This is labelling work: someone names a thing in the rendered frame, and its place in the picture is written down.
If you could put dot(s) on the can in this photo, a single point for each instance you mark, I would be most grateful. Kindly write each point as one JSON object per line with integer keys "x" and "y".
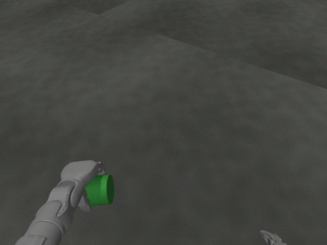
{"x": 100, "y": 191}

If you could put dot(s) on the left robot hand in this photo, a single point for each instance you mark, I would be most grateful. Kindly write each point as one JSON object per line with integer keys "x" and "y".
{"x": 85, "y": 172}

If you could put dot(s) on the left robot arm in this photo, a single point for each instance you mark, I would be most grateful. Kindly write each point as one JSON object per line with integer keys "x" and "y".
{"x": 55, "y": 216}

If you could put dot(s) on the right robot hand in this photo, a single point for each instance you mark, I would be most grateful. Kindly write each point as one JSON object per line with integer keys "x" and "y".
{"x": 271, "y": 239}

